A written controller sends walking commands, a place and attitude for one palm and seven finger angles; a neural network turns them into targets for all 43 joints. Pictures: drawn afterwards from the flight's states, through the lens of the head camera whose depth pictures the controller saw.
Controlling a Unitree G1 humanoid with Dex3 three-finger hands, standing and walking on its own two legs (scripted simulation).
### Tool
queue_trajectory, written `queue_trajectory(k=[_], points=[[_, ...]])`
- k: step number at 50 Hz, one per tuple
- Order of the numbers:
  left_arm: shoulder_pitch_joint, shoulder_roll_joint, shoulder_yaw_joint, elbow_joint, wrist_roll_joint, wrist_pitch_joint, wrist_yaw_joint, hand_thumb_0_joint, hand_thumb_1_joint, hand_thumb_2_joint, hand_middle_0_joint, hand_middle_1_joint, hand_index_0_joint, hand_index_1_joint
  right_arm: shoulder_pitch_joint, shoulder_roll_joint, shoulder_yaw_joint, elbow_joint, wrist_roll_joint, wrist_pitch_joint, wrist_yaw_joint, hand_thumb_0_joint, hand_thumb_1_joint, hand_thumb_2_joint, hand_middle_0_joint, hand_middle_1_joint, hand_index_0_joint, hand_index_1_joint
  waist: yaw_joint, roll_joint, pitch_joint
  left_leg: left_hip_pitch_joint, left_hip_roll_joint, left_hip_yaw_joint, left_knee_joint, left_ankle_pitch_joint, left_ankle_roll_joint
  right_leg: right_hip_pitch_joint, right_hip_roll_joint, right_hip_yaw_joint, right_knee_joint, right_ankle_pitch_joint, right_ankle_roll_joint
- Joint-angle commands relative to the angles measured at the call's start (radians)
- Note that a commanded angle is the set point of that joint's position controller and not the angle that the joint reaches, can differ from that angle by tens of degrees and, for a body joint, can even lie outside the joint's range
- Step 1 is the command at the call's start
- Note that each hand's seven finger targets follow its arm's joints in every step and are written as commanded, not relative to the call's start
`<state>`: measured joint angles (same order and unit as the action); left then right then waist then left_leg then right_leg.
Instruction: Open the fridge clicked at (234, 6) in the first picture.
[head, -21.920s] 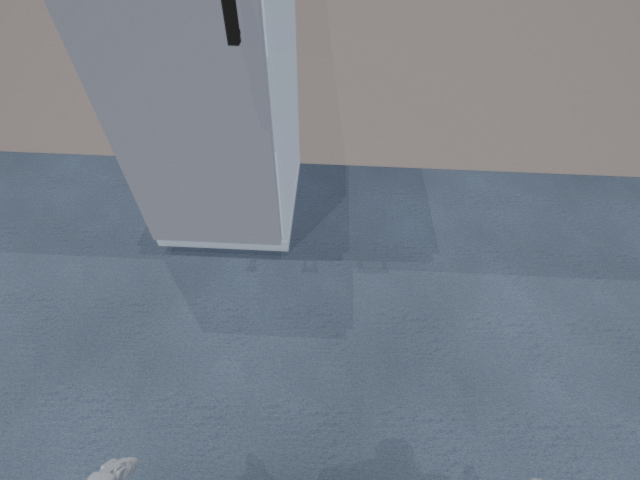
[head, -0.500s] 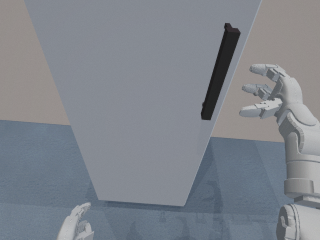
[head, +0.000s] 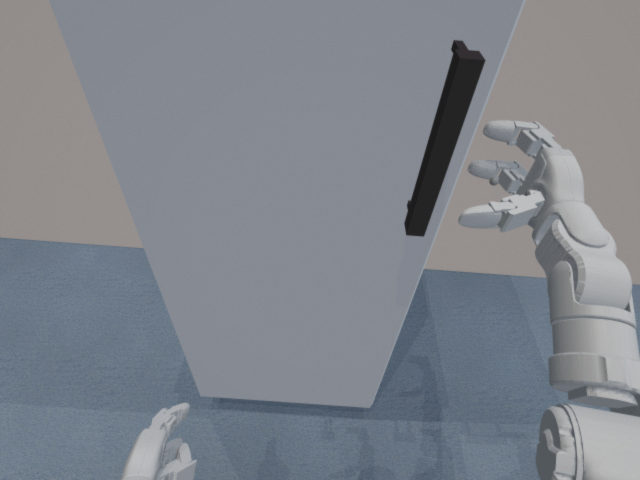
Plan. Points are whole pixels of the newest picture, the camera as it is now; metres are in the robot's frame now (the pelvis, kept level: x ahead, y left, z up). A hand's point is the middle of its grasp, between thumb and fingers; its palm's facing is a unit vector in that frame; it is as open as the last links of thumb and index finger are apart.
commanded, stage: move the hooked fingers beside the handle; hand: right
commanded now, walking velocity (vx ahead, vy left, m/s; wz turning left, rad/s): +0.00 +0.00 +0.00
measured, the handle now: (433, 148) +0.47 -0.11 +0.22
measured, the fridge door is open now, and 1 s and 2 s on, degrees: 0 0 0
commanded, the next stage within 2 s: feel for the door with the fingertips in 0.24 s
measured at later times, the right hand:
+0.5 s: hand (489, 164) +0.41 -0.16 +0.24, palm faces +0.02 +1.00 +0.00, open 14.0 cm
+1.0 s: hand (471, 170) +0.41 -0.14 +0.23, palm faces +0.03 +1.00 +0.00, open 14.0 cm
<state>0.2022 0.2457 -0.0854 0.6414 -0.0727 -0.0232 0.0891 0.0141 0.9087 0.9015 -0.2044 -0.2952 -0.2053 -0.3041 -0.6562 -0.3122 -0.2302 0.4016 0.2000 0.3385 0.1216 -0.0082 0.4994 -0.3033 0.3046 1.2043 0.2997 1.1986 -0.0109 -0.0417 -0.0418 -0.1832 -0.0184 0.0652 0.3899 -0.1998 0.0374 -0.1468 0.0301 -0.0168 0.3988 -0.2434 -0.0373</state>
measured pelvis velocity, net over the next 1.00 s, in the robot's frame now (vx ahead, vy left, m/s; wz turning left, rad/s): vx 0.01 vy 0.00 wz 0.00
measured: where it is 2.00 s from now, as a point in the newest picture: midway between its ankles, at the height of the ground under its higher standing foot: outside the picture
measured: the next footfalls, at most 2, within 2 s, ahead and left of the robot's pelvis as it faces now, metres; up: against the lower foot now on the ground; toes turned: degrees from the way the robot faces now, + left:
none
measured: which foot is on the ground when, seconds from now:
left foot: down 0.00-1.00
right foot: down 0.00-1.00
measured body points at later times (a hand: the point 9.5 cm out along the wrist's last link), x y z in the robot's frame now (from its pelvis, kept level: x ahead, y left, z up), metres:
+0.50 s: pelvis +0.00 +0.00 +0.00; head -0.01 +0.02 +0.45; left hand +0.17 +0.23 -0.09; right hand +0.40 -0.21 +0.24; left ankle +0.01 +0.09 -0.74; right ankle -0.02 -0.09 -0.74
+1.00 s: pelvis +0.01 +0.00 +0.00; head -0.02 +0.02 +0.45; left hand +0.18 +0.23 -0.09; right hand +0.41 -0.20 +0.23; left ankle +0.01 +0.09 -0.74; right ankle -0.02 -0.09 -0.74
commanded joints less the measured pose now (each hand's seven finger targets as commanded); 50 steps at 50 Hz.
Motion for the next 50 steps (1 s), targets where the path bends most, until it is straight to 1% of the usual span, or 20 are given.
queue_trajectory(k=[1,2,6,10,13,15,17,22,26,29,30,31,33,34,37,39,41,44,47,50], points=[[-0.113,0.115,0.052,-0.155,-0.002,-0.051,0.010,0.000,0.900,0.900,-0.200,-0.300,-0.200,-0.300,-0.519,-0.324,-0.131,-0.233,-0.005,-0.111,-0.017,0.000,0.500,-0.300,0.300,1.200,0.300,1.200,-0.015,0.012,-0.320,0.171,0.030,-0.057,-0.022,0.288,0.006,0.069,-0.025,0.037,-0.032,0.293,-0.002],[-0.108,0.118,0.051,-0.152,-0.003,-0.048,0.010,0.000,0.900,0.900,-0.200,-0.300,-0.200,-0.300,-0.485,-0.334,-0.142,-0.194,-0.006,-0.101,-0.010,0.000,0.500,-0.300,0.300,1.200,0.300,1.200,-0.018,0.021,-0.296,0.174,0.030,-0.057,-0.023,0.294,0.005,0.051,-0.025,0.034,-0.035,0.287,-0.002],[-0.095,0.131,0.059,-0.156,-0.017,-0.041,0.008,0.000,0.900,0.900,-0.200,-0.300,-0.200,-0.300,-0.373,-0.262,-0.084,-0.112,0.007,-0.049,0.046,0.000,0.500,-0.300,0.300,1.200,0.300,1.200,-0.004,0.039,-0.220,0.128,0.030,-0.046,-0.029,0.301,0.002,0.032,-0.031,0.026,-0.036,0.273,-0.005],[-0.105,0.133,0.064,-0.175,-0.025,-0.052,0.004,0.000,0.900,0.900,-0.200,-0.300,-0.200,-0.300,-0.422,-0.197,-0.013,-0.203,0.032,-0.052,0.084,0.000,0.500,-0.300,0.300,1.200,0.300,1.200,0.017,0.015,-0.228,0.080,0.026,-0.044,-0.031,0.261,0.002,0.065,-0.031,0.037,-0.025,0.251,-0.006],[-0.106,0.131,0.064,-0.170,-0.021,-0.068,0.011,0.000,0.900,0.900,-0.200,-0.300,-0.200,-0.300,-0.522,-0.230,-0.038,-0.275,0.043,-0.086,0.067,0.000,0.500,-0.300,0.300,1.200,0.300,1.200,0.023,0.034,-0.267,0.074,0.020,-0.047,-0.031,0.226,0.001,0.088,-0.027,0.050,-0.018,0.237,-0.010],[-0.112,0.131,0.065,-0.163,-0.017,-0.076,0.013,0.000,0.900,0.900,-0.200,-0.300,-0.200,-0.300,-0.586,-0.268,-0.068,-0.320,0.042,-0.113,0.038,0.000,0.500,-0.300,0.300,1.200,0.300,1.200,0.021,0.009,-0.292,0.080,0.021,-0.051,-0.036,0.201,0.001,0.097,-0.026,0.054,-0.020,0.230,-0.009],[-0.108,0.124,0.060,-0.149,-0.012,-0.082,0.015,0.000,0.900,0.900,-0.200,-0.300,-0.200,-0.300,-0.616,-0.260,-0.066,-0.309,0.030,-0.123,0.009,0.000,0.500,-0.300,0.300,1.200,0.300,1.200,0.023,0.005,-0.301,0.087,0.020,-0.049,-0.033,0.200,0.002,0.101,-0.025,0.057,-0.022,0.237,-0.006],[-0.103,0.120,0.057,-0.136,-0.006,-0.069,0.004,0.000,0.900,0.900,-0.200,-0.300,-0.200,-0.300,-0.479,-0.210,-0.052,-0.197,0.009,-0.079,-0.015,0.000,0.500,-0.300,0.300,1.200,0.300,1.200,-0.001,0.010,-0.296,0.126,0.025,-0.046,-0.018,0.278,0.004,0.074,-0.024,0.040,-0.022,0.288,-0.001],[-0.105,0.126,0.058,-0.149,-0.012,-0.039,-0.007,0.000,0.900,0.900,-0.200,-0.300,-0.200,-0.300,-0.354,-0.192,-0.057,-0.117,0.011,-0.011,0.001,0.000,0.500,-0.300,0.300,1.200,0.300,1.200,-0.014,0.079,-0.234,0.125,0.028,-0.040,-0.019,0.296,-0.001,0.023,-0.030,0.031,-0.029,0.274,-0.001],[-0.116,0.124,0.061,-0.165,-0.013,-0.032,-0.005,0.000,0.900,0.900,-0.200,-0.300,-0.200,-0.300,-0.396,-0.161,-0.031,-0.154,0.018,-0.006,-0.002,0.000,0.500,-0.300,0.300,1.200,0.300,1.200,-0.002,0.103,-0.207,0.099,0.025,-0.040,-0.027,0.270,-0.005,0.029,-0.033,0.029,-0.026,0.257,-0.006],[-0.119,0.123,0.060,-0.172,-0.011,-0.035,-0.005,0.000,0.900,0.900,-0.200,-0.300,-0.200,-0.300,-0.440,-0.182,-0.048,-0.216,0.018,-0.021,-0.010,0.000,0.500,-0.300,0.300,1.200,0.300,1.200,-0.005,0.104,-0.242,0.116,0.026,-0.043,-0.021,0.286,-0.003,0.040,-0.032,0.035,-0.025,0.275,-0.007],[-0.133,0.115,0.059,-0.182,-0.010,-0.039,-0.007,0.000,0.900,0.900,-0.200,-0.300,-0.200,-0.300,-0.478,-0.167,-0.031,-0.287,0.016,-0.038,-0.015,0.000,0.500,-0.300,0.300,1.200,0.300,1.200,-0.005,0.059,-0.277,0.127,0.027,-0.050,-0.013,0.306,0.000,0.066,-0.028,0.033,-0.017,0.299,-0.008],[-0.139,0.104,0.060,-0.185,-0.006,-0.047,-0.005,0.000,0.900,0.900,-0.200,-0.300,-0.200,-0.300,-0.532,-0.163,-0.032,-0.374,0.014,-0.076,-0.033,0.000,0.500,-0.300,0.300,1.200,0.300,1.200,-0.004,0.041,-0.334,0.143,0.023,-0.050,-0.004,0.330,0.002,0.108,-0.027,0.035,-0.007,0.337,-0.007],[-0.143,0.102,0.059,-0.184,-0.005,-0.049,-0.006,0.000,0.900,0.900,-0.200,-0.300,-0.200,-0.300,-0.558,-0.130,0.006,-0.416,0.013,-0.094,-0.040,0.000,0.500,-0.300,0.300,1.200,0.300,1.200,0.004,0.020,-0.335,0.137,0.022,-0.050,-0.004,0.331,0.002,0.125,-0.030,0.034,-0.005,0.347,-0.005],[-0.134,0.096,0.058,-0.161,0.001,-0.055,-0.007,0.000,0.900,0.900,-0.200,-0.300,-0.200,-0.300,-0.557,-0.109,0.018,-0.423,0.001,-0.102,-0.062,0.000,0.500,-0.300,0.300,1.200,0.300,1.200,0.008,-0.032,-0.353,0.125,0.018,-0.044,-0.001,0.337,0.008,0.160,-0.029,0.043,0.000,0.381,0.007],[-0.123,0.109,0.060,-0.139,0.004,-0.041,-0.004,0.000,0.900,0.900,-0.200,-0.300,-0.200,-0.300,-0.478,-0.151,-0.027,-0.299,-0.005,-0.063,-0.071,0.000,0.500,-0.300,0.300,1.200,0.300,1.200,-0.001,0.052,-0.295,0.126,0.017,-0.041,-0.017,0.315,0.002,0.111,-0.030,0.037,-0.011,0.338,0.002],[-0.129,0.111,0.054,-0.131,0.000,-0.026,0.002,0.000,0.900,0.900,-0.200,-0.300,-0.200,-0.300,-0.475,-0.147,-0.020,-0.224,-0.010,-0.012,-0.070,0.000,0.500,-0.300,0.300,1.200,0.300,1.200,0.006,0.071,-0.232,0.114,0.022,-0.039,-0.031,0.263,-0.001,0.060,-0.027,0.034,-0.031,0.269,0.000],[-0.133,0.113,0.054,-0.135,-0.003,-0.016,0.000,0.000,0.900,0.900,-0.200,-0.300,-0.200,-0.300,-0.445,-0.115,0.000,-0.164,-0.012,0.028,-0.069,0.000,0.500,-0.300,0.300,1.200,0.300,1.200,-0.002,0.067,-0.202,0.098,0.023,-0.035,-0.037,0.241,0.001,0.051,-0.029,0.037,-0.037,0.262,0.001],[-0.131,0.110,0.054,-0.145,-0.003,-0.017,0.000,0.000,0.900,0.900,-0.200,-0.300,-0.200,-0.300,-0.490,-0.129,-0.013,-0.188,-0.002,0.012,-0.065,0.000,0.500,-0.300,0.300,1.200,0.300,1.200,-0.001,0.058,-0.235,0.113,0.025,-0.043,-0.032,0.271,0.003,0.063,-0.027,0.036,-0.032,0.283,-0.001],[-0.124,0.109,0.059,-0.157,0.003,-0.025,0.001,0.000,0.900,0.900,-0.200,-0.300,-0.200,-0.300,-0.534,-0.150,-0.027,-0.249,0.004,-0.046,-0.063,0.000,0.500,-0.300,0.300,1.200,0.300,1.200,-0.001,0.078,-0.306,0.152,0.025,-0.048,-0.020,0.323,0.002,0.089,-0.025,0.037,-0.026,0.325,-0.005]])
